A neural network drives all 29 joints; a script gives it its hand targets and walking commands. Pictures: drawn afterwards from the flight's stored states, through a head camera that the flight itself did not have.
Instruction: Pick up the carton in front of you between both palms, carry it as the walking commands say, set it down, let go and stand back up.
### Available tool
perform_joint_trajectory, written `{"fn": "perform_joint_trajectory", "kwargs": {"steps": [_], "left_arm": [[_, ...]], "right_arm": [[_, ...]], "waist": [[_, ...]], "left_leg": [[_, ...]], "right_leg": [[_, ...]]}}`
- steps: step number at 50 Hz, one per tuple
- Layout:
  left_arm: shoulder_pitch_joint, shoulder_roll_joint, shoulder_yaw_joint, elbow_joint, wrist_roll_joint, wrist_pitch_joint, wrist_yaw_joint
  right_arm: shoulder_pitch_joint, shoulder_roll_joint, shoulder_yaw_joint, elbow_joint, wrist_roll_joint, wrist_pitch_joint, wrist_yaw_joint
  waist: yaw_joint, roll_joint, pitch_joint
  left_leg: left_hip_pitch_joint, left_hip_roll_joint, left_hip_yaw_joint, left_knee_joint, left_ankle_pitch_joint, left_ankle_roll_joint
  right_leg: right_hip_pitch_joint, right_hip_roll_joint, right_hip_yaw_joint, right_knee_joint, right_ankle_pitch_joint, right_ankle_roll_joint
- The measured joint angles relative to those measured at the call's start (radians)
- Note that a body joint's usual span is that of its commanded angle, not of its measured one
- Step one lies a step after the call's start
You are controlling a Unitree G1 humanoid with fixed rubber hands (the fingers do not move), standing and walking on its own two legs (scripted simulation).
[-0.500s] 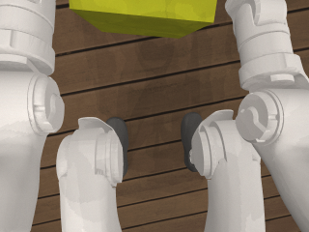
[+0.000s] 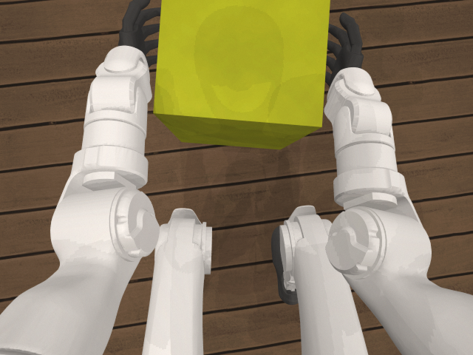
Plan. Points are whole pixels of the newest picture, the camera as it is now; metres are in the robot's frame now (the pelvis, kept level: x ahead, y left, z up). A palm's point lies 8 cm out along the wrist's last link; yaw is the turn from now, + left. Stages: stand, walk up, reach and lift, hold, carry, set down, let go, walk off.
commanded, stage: reach and lift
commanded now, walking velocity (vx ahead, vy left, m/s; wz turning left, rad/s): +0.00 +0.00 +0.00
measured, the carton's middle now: (238, 77) +0.54 +0.02 -0.15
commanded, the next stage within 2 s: none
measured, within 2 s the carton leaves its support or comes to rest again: neither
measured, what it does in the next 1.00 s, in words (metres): rises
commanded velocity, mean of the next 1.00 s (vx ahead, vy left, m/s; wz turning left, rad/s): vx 0.00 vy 0.00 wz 0.00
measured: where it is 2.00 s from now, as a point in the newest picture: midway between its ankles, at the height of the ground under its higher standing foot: (240, 278)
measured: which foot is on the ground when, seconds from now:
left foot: down 0.00-1.00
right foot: down 0.00-1.00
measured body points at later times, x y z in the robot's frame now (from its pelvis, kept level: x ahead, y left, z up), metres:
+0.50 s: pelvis +0.02 +0.00 +0.11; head +0.26 +0.02 +0.49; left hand +0.51 +0.16 +0.05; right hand +0.50 -0.14 +0.06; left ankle +0.12 +0.13 -0.41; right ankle +0.12 -0.13 -0.41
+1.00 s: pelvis +0.07 +0.00 +0.24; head +0.19 +0.01 +0.68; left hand +0.45 +0.16 +0.21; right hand +0.45 -0.14 +0.21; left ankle +0.12 +0.13 -0.41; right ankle +0.12 -0.13 -0.41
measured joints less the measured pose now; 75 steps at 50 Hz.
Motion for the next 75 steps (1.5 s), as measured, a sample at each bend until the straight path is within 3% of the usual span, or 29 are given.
{"fn": "perform_joint_trajectory", "kwargs": {"steps": [7, 17, 31, 57, 75], "left_arm": [[0.043, -0.051, 0.039, -0.073, 0.052, 0.02, -0.011], [0.203, -0.108, 0.008, -0.232, 0.009, 0.064, -0.004], [0.448, -0.194, -0.002, -0.265, 0.009, 0.039, 0.009], [0.861, -0.295, -0.058, -0.4, 0.015, 0.037, -0.001], [1.033, -0.321, -0.145, -0.53, 0.038, 0.203, 0.003]], "right_arm": [[0.035, 0.011, -0.007, -0.059, -0.03, 0.028, 0.029], [0.166, 0.04, 0.058, -0.168, 0.001, 0.065, 0.036], [0.398, 0.08, 0.099, -0.166, -0.002, 0.037, 0.055], [0.77, 0.142, 0.219, -0.24, -0.021, 0.037, 0.082], [0.918, 0.131, 0.321, -0.337, -0.046, 0.203, 0.107]], "waist": [[0.002, -0.001, -0.039], [0.003, -0.007, -0.099], [0.004, 0.002, -0.188], [0.014, 0.003, -0.121], [0.015, 0.008, -0.021]], "left_leg": [[0.055, 0.011, 0.006, -0.108, 0.036, 0.005], [0.179, 0.015, 0.014, -0.221, 0.032, 0.007], [0.509, 0.021, 0.013, -0.453, 0.032, 0.014], [1.319, 0.04, 0.011, -1.045, 0.158, 0.018], [1.918, 0.051, 0.007, -1.439, 0.278, 0.022]], "right_leg": [[0.049, 0.006, 0.009, -0.109, 0.044, 0.001], [0.168, 0.0, 0.019, -0.217, 0.04, -0.004], [0.497, -0.013, 0.02, -0.449, 0.042, -0.018], [1.296, -0.032, 0.029, -1.029, 0.169, -0.046], [1.896, -0.046, 0.03, -1.425, 0.289, -0.053]]}}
